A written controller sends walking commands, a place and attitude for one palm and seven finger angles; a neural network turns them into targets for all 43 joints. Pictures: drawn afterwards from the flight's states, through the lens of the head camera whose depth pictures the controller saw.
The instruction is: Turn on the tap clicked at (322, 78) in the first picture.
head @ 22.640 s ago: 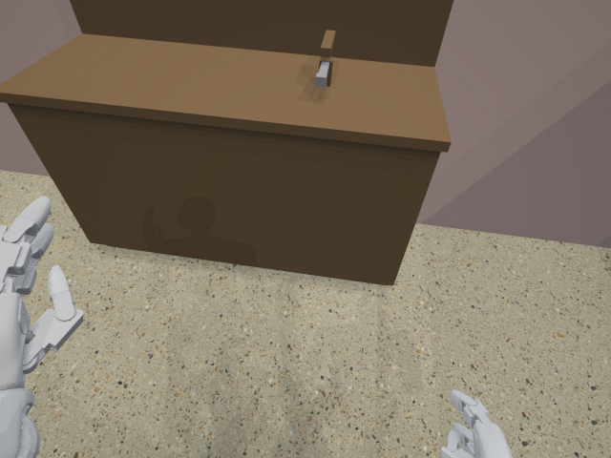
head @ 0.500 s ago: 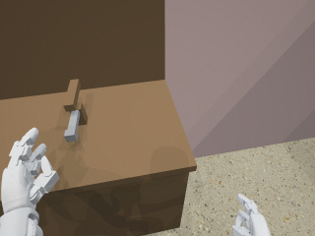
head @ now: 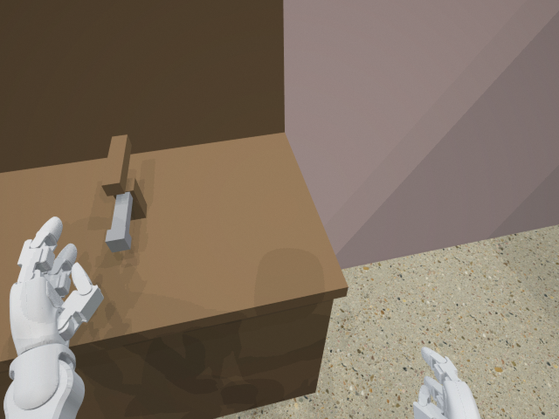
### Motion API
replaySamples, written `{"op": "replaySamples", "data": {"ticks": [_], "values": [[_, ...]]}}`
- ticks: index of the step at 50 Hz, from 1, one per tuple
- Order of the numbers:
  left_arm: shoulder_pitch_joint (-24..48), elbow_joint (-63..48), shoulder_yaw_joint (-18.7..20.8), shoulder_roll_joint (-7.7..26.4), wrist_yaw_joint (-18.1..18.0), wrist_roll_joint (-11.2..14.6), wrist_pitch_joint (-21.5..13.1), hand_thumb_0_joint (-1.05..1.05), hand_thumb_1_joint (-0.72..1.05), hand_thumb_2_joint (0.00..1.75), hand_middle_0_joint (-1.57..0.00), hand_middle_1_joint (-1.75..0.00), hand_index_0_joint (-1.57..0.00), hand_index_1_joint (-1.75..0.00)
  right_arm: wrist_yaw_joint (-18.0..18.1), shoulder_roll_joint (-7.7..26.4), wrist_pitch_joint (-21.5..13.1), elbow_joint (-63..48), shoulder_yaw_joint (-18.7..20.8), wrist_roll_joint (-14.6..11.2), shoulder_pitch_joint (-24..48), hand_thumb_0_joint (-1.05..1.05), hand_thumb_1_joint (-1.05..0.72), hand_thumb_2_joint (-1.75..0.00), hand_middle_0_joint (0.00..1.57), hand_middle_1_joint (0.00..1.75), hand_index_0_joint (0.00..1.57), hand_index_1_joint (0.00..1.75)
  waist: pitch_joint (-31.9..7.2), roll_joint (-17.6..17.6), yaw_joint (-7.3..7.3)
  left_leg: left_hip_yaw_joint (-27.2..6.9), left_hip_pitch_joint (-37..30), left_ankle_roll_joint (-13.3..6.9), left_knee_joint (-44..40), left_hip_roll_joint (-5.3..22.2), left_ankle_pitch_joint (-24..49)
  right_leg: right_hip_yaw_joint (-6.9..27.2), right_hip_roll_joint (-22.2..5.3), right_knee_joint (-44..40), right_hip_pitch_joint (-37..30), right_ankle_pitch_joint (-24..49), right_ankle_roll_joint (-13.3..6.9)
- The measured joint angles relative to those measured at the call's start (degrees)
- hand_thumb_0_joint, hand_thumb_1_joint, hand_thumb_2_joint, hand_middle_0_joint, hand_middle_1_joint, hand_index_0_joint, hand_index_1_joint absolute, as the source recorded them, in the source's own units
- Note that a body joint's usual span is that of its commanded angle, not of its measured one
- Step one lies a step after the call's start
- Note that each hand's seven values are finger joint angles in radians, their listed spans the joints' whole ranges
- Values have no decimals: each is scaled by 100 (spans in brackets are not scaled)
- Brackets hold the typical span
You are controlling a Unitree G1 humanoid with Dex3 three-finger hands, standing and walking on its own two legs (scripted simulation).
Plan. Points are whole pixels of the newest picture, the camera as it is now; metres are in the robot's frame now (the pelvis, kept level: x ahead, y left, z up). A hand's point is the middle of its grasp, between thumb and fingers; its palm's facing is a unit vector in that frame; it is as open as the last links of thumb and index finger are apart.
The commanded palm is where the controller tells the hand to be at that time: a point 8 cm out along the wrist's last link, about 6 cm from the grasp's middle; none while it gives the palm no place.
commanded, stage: reach beside the lever's end, fingers flat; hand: left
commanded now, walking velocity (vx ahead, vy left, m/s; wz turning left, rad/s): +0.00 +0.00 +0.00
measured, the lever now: (118, 239) +0.35 +0.30 +0.06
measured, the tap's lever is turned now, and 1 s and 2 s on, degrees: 0 0 6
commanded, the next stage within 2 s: push the lever round in 1.46 s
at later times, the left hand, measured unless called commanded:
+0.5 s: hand (105, 269) +0.28 +0.27 +0.09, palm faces +0.53 -0.85 -0.10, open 7.6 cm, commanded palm +0.23 +0.32 +0.09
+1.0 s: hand (106, 250) +0.32 +0.30 +0.07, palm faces +0.54 -0.83 -0.10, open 7.8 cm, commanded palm +0.28 +0.34 +0.06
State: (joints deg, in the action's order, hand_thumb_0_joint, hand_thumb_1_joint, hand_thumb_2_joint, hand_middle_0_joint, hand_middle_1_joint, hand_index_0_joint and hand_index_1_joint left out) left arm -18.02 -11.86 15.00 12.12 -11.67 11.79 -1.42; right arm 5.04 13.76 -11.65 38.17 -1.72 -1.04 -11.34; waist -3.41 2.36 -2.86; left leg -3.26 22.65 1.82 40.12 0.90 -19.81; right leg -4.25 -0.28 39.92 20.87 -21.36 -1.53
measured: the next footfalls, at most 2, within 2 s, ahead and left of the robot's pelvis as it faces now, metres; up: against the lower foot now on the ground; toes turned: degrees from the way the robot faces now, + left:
none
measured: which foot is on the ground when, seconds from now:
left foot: down 0.00-1.00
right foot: down 0.00-1.00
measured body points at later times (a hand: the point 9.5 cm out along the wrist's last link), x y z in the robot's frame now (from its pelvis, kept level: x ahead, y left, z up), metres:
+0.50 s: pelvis +0.00 +0.01 +0.00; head +0.02 +0.00 +0.45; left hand +0.24 +0.32 +0.10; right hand +0.17 -0.23 -0.09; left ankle +0.01 +0.14 -0.72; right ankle +0.00 -0.10 -0.72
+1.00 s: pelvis +0.00 +0.01 -0.01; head +0.04 +0.00 +0.44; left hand +0.29 +0.34 +0.08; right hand +0.14 -0.25 -0.11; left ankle +0.01 +0.14 -0.72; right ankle +0.00 -0.10 -0.72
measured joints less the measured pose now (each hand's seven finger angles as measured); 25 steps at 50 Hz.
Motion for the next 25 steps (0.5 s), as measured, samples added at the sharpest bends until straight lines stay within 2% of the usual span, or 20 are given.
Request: {"op": "replaySamples", "data": {"ticks": [9, 19, 25], "values": [[432, 593, 173, 63, 58, -16, -111, 2, 90, 90, -19, -26, -19, -25, -8, -20, 103, 34, 12, -2, 42, 1, -90, -90, 20, 30, 20, 30, -2, -30, 32, 41, 60, -29, -9, -3, 8, 41, -3, -38, 61, 39, 29], [863, 1104, 121, 4, 7, -133, -364, 2, 90, 90, -18, -24, -18, -23, -29, 8, 161, 78, 42, 15, 66, 1, -90, -90, 20, 30, 20, 30, 37, -35, 67, 65, 184, -61, 63, -31, -12, 66, -32, 25, 185, 27, 62], [1088, 1461, 234, 51, -9, -174, -463, 2, 90, 90, -18, -22, -18, -21, -51, -23, 266, 86, 59, 25, 64, 1, -90, -90, 20, 30, 20, 30, 3, -53, 107, 94, 247, -59, 84, -12, -28, 96, -15, 46, 261, 25, 60]]}}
